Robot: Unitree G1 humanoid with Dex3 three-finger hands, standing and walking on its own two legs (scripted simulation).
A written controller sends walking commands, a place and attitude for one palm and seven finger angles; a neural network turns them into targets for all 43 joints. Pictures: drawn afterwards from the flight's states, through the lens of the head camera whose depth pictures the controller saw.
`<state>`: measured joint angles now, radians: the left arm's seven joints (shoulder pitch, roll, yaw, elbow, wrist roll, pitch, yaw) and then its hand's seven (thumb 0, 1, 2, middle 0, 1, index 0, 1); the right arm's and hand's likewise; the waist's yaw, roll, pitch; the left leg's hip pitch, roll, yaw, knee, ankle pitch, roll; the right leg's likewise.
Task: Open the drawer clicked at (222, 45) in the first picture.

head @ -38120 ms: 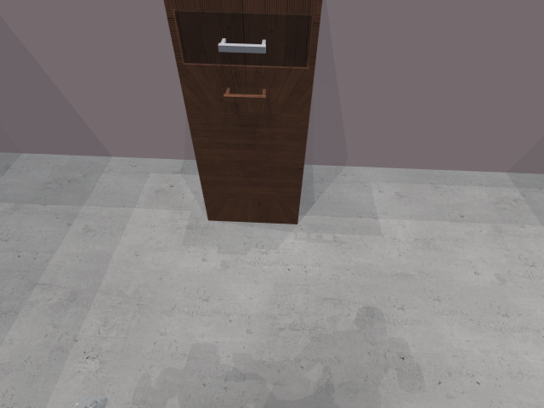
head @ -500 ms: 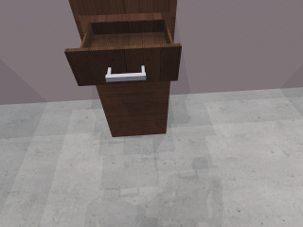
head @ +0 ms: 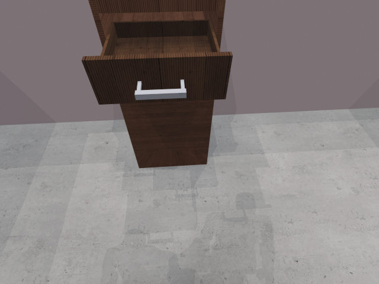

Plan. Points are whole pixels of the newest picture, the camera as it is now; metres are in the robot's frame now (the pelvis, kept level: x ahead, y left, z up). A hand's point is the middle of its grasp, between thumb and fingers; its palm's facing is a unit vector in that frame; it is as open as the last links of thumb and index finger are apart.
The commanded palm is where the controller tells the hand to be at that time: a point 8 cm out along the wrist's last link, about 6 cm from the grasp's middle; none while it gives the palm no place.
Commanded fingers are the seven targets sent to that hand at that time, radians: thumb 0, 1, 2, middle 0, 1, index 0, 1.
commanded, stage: look to check the result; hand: left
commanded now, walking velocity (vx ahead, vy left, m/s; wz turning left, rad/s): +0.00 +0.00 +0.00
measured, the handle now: (161, 89) +0.58 +0.11 +0.08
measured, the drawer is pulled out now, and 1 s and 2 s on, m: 0.28 0.28 0.28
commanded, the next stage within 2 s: stand and wait in 0.10 s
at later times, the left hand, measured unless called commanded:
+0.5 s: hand out of the picture +0.03 +0.19 -0.17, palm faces +0.02 -0.98 -0.20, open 7.4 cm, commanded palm none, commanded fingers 0.00 0.90 0.90 -0.20 -0.30 -0.20 -0.30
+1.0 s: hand out of the picture +0.03 +0.19 -0.17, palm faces +0.03 -0.98 -0.21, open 7.4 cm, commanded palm none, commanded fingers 0.00 0.90 0.90 -0.20 -0.30 -0.20 -0.30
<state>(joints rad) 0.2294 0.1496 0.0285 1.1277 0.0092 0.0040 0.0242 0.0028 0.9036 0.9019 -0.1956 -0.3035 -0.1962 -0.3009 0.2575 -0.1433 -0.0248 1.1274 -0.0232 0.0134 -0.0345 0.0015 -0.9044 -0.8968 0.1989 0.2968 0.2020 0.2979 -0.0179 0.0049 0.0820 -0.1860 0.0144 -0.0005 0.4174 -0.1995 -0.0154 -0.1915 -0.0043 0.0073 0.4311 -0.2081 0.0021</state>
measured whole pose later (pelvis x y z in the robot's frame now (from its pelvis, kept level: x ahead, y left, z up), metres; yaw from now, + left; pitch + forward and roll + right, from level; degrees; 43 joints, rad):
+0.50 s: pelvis +0.01 +0.01 +0.00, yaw +0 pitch -2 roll +0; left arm 0.22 0.16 0.03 1.12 0.01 0.00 0.02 0.00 0.90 0.90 -0.20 -0.30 -0.20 -0.30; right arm 0.23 -0.16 -0.02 1.12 -0.02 0.01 -0.03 0.00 -0.90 -0.90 0.20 0.30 0.20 0.30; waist -0.01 0.00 0.07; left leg -0.17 0.00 0.00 0.40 -0.20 -0.01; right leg -0.18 -0.02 0.01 0.42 -0.21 0.01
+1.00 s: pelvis +0.01 +0.00 +0.00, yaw +0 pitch -2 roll +0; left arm 0.22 0.17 0.03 1.13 0.01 -0.01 0.02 0.00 0.90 0.90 -0.20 -0.30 -0.20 -0.30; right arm 0.23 -0.17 -0.02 1.13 -0.02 0.00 -0.03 0.00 -0.90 -0.90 0.20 0.30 0.20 0.30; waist -0.01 0.00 0.07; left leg -0.16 0.01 0.00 0.38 -0.20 -0.01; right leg -0.16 -0.01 0.00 0.40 -0.21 0.01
